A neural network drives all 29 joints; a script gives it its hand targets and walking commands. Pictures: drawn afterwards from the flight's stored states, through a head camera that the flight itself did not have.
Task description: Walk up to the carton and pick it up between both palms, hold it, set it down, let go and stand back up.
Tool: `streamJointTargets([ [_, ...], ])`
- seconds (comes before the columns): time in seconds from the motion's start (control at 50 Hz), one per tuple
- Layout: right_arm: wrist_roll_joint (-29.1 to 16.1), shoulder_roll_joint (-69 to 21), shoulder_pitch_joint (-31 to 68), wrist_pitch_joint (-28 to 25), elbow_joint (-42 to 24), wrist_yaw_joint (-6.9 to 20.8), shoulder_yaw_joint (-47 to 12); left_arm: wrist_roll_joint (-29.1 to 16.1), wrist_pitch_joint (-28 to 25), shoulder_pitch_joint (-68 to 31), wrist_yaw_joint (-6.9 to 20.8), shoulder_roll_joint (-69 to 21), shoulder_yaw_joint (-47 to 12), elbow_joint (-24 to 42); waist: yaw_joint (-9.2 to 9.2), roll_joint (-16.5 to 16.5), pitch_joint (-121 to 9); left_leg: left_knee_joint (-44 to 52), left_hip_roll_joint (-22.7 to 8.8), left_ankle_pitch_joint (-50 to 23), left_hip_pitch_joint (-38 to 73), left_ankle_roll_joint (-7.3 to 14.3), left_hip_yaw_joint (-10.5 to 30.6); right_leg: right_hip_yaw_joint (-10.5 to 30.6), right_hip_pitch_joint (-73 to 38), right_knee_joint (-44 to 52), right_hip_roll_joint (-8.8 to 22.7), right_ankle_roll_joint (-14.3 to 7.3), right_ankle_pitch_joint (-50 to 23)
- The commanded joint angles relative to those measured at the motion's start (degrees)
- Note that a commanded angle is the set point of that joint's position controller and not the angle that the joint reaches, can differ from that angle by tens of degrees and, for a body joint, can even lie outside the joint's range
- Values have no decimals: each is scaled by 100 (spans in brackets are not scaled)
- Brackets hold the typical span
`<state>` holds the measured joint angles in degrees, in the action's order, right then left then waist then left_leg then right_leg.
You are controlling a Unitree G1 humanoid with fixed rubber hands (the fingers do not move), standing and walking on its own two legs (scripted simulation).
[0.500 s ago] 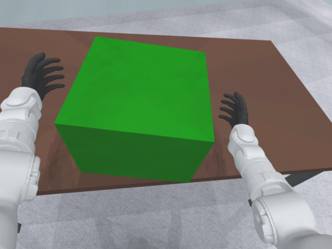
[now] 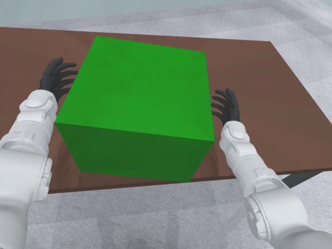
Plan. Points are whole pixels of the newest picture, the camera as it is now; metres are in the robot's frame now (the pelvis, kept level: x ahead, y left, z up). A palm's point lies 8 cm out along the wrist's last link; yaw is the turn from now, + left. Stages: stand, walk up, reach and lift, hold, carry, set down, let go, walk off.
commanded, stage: reach and lift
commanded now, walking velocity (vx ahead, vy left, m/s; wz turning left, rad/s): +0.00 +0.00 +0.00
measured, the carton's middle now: (143, 111) +0.46 -0.01 +0.03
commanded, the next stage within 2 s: none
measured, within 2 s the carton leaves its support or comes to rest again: leaves its support in 1.68 s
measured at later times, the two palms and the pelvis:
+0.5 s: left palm (53, 91) +0.47 +0.20 +0.10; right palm (221, 118) +0.38 -0.20 +0.08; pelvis +0.00 +0.00 +0.00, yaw +0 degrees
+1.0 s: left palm (55, 90) +0.48 +0.19 +0.10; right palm (222, 118) +0.38 -0.21 +0.08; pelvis +0.00 +0.00 +0.00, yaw +0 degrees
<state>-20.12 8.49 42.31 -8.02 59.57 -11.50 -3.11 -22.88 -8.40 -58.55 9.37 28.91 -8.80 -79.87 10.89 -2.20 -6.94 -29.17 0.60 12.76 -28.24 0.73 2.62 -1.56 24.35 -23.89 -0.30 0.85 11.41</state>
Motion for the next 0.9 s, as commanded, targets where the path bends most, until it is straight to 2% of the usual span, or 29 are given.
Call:
streamJointTargets([
  [0.0,147,448,2451,-142,-780,-150,301,447,-343,-2527,-123,41,-193,809,146,1023,-2961,-341,-134,-1818,1988,-351,-5,-210,61,-70,-12,-81,-1735],
  [0.02,226,387,2466,-140,-690,-174,350,474,-344,-2471,-140,45,-55,645,95,927,-3006,-351,-140,-1812,1954,-343,1,-190,76,-17,-10,-68,-1686],
  [0.06,321,451,2606,-207,-829,-236,507,453,-292,-2484,-182,-130,-183,835,262,1015,-3122,-360,-185,-1990,2148,-421,52,-190,178,0,-39,-89,-1832],
  [0.1,400,352,2614,-237,-763,-273,539,498,-276,-2405,-197,-210,-128,727,256,927,-3108,-427,-186,-2122,2105,-419,3,-202,140,-34,-48,-79,-2002],
  [0.12,356,317,2556,-250,-832,-290,424,537,-259,-2423,-187,-134,-23,822,134,942,-3229,-465,-177,-2189,2125,-439,-11,-184,14,-56,-53,-60,-2134],
  [0.14,436,283,2359,-213,-676,-329,490,630,-248,-2446,-181,-116,85,986,216,1069,-3142,-407,-159,-2229,2212,-440,-12,-163,-42,7,-45,-52,-2127],
  [0.18,394,308,2662,-184,-850,-290,470,481,-252,-2530,-236,-271,-3,919,190,916,-3239,-494,-213,-2417,2260,-444,-9,-203,131,-56,-56,-61,-2103],
  [0.2,472,314,2602,-215,-834,-318,506,512,-224,-2446,-204,-308,-16,965,160,992,-3301,-526,-231,-2476,2334,-480,-6,-201,146,-64,-67,-82,-2078],
  [0.22,511,313,2594,-201,-740,-348,573,588,-194,-2369,-220,-322,10,741,248,1023,-3157,-472,-237,-2363,2310,-487,-11,-226,289,-10,-86,-99,-1915],
  [0.24,429,290,2531,-212,-895,-330,385,562,-194,-2391,-217,-316,74,931,84,1071,-3160,-502,-191,-2442,2327,-488,-67,-216,78,-17,-80,-87,-2024],
  [0.26,417,266,2512,-226,-925,-308,458,523,-220,-2398,-262,-346,47,1116,159,1051,-3378,-517,-216,-2554,2361,-525,6,-219,109,-67,-91,-94,-2139],
  [0.28,441,274,2510,-182,-821,-322,430,598,-192,-2387,-249,-350,98,963,128,1013,-3280,-500,-194,-2576,2305,-499,-19,-217,77,-57,-81,-69,-2152],
  [0.32,361,214,2477,-152,-787,-328,406,542,-174,-2367,-227,-346,84,1011,106,1037,-3210,-481,-206,-2418,2264,-493,-15,-199,129,-20,-56,-94,-1991],
  [0.36,499,256,2538,-104,-797,-330,523,538,-195,-2436,-236,-385,2,983,229,953,-3182,-450,-239,-2224,2297,-448,-40,-222,128,-30,-50,-64,-1851],
  [0.4,477,146,2486,-97,-790,-323,385,543,-192,-2398,-257,-468,24,883,99,985,-3096,-481,-267,-2466,2399,-463,-25,-240,287,-7,-73,-87,-1825],
  [0.42,460,163,2466,-124,-781,-334,460,507,-218,-2416,-244,-452,4,1020,214,1119,-3126,-493,-259,-2427,2425,-498,-19,-233,222,11,-51,-97,-1859],
  [0.48,452,112,2634,-76,-971,-295,484,562,-167,-2416,-263,-552,70,992,72,992,-3024,-417,-251,-2294,2342,-449,11,-220,194,38,-42,-118,-1723],
  [0.5,507,178,2530,-46,-779,-314,565,585,-175,-2445,-285,-543,19,910,170,1076,-3019,-384,-233,-2130,2278,-443,-2,-193,192,37,-21,-124,-1696],
  [0.52,447,89,2504,-56,-919,-299,354,632,-168,-2300,-265,-543,76,806,22,930,-2990,-396,-223,-2145,2210,-399,-33,-158,77,-14,4,-115,-1850],
  [0.56,476,36,2663,-60,-1063,-323,497,552,-185,-2456,-256,-660,36,995,115,884,-3125,-429,-243,-2317,2265,-418,-29,-178,126,18,-35,-108,-1862],
  [0.6,496,81,2643,-93,-1067,-295,482,562,-222,-2512,-277,-683,-3,1122,172,1108,-3215,-444,-277,-2458,2468,-510,11,-262,402,16,-55,-130,-1782],
  [0.64,490,-45,2660,-21,-946,-305,483,590,-202,-2425,-259,-630,113,828,58,840,-3123,-467,-217,-2257,2144,-412,-10,-177,112,29,13,-107,-1820],
  [0.68,512,126,2588,-35,-884,-293,499,595,-201,-2364,-273,-733,20,1027,120,1020,-2986,-410,-263,-2357,2416,-454,29,-226,297,15,-14,-108,-1858],
  [0.7,629,-7,2512,-57,-993,-313,565,660,-233,-2391,-260,-715,65,1027,204,900,-3117,-417,-245,-2318,2321,-438,10,-208,153,46,-24,-119,-1936],
  [0.74,559,-95,2522,-36,-954,-299,432,684,-202,-2388,-237,-798,61,1015,79,985,-2979,-438,-244,-2400,2373,-426,-3,-199,125,42,-17,-117,-1868],
  [0.78,601,-69,2502,-113,-1098,-335,530,724,-207,-2341,-238,-827,196,1117,114,1001,-3222,-492,-257,-2676,2473,-496,-2,-237,171,49,-41,-137,-2022],
  [0.8,563,-29,2517,-98,-892,-321,519,712,-204,-2485,-244,-804,95,1120,152,1111,-3075,-474,-258,-2636,2441,-500,-3,-198,170,61,-23,-119,-1970],
  [0.86,522,-312,2527,5,-895,-330,424,692,-194,-2390,-181,-886,105,783,74,897,-2804,-400,-177,-2171,2097,-367,-28,-133,-88,43,54,-116,-1930],
  [0.88,556,-197,2686,-17,-1046,-318,454,700,-202,-2466,-222,-981,18,943,62,917,-2896,-371,-238,-2157,2206,-407,-23,-210,192,37,10,-143,-1816],
])
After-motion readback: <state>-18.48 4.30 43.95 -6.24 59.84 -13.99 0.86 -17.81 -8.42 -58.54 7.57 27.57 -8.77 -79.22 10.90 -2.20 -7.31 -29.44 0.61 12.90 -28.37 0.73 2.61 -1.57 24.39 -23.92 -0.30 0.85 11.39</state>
